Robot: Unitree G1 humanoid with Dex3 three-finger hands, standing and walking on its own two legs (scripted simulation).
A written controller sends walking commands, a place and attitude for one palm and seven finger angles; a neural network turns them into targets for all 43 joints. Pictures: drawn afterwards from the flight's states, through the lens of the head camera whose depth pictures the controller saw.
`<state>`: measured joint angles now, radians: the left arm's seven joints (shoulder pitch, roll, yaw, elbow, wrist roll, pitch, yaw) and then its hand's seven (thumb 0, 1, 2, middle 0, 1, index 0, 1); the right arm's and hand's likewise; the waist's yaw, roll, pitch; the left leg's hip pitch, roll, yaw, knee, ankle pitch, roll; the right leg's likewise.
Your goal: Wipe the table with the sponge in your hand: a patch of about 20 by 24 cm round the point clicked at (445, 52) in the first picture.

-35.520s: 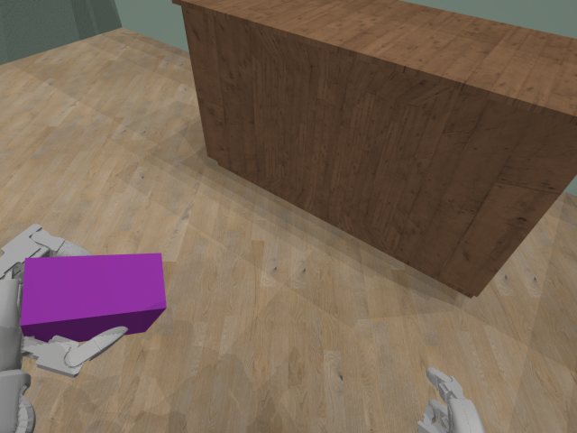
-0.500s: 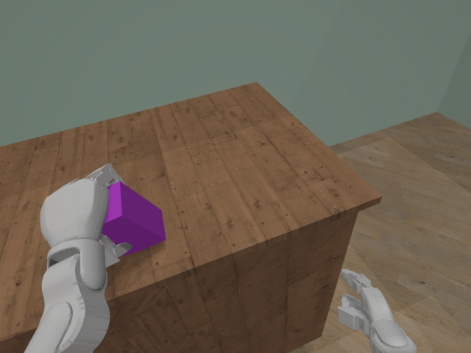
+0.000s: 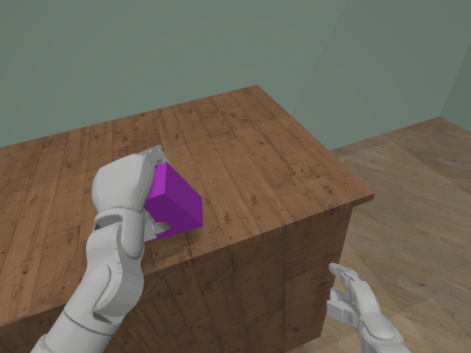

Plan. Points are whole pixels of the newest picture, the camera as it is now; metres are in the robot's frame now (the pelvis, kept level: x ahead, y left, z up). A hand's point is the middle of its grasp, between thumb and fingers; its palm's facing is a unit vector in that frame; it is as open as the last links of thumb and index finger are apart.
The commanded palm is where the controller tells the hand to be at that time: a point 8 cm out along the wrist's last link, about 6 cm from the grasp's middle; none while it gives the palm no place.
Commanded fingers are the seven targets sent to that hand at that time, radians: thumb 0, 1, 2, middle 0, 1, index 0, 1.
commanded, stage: slide across to the third lane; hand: left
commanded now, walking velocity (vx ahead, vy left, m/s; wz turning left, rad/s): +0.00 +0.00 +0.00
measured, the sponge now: (162, 210) +0.30 +0.18 +0.13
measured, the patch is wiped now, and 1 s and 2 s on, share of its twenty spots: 1.00 1.00 1.00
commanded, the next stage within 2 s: wipe forward along the third lane in 0.08 s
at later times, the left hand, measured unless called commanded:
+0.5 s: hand (167, 183) +0.33 +0.17 +0.17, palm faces +0.19 -0.17 -0.97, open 10.1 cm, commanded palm +0.29 +0.18 +0.21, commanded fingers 0.00 0.10 1.30 -1.20 -1.60 -1.20 -1.60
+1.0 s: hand (167, 169) +0.37 +0.19 +0.16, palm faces +0.04 -0.04 -1.00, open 10.1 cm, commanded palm +0.34 +0.21 +0.19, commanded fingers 0.00 0.10 1.30 -1.20 -1.60 -1.20 -1.60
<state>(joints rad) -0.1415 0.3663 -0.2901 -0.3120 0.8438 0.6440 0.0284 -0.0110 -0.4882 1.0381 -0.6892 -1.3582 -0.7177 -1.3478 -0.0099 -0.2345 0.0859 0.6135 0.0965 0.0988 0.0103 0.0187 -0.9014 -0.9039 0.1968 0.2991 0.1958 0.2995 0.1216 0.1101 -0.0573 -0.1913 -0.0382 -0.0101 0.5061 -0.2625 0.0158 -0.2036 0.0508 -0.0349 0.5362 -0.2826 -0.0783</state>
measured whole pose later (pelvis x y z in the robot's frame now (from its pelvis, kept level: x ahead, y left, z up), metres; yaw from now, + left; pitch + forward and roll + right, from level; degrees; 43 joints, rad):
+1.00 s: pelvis +0.00 -0.05 +0.00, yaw -4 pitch +1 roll +3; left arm -0.51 0.47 -0.19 0.38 0.89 0.61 -0.10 -0.02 -0.52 1.05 -0.73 -1.33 -0.76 -1.31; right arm 0.04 -0.30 0.05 0.70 0.10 0.07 -0.05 0.02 -0.90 -0.90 0.20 0.30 0.19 0.30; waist 0.05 0.12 -0.09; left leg -0.28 -0.01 -0.07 0.54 -0.26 0.04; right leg -0.30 0.12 0.00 0.55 -0.26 -0.14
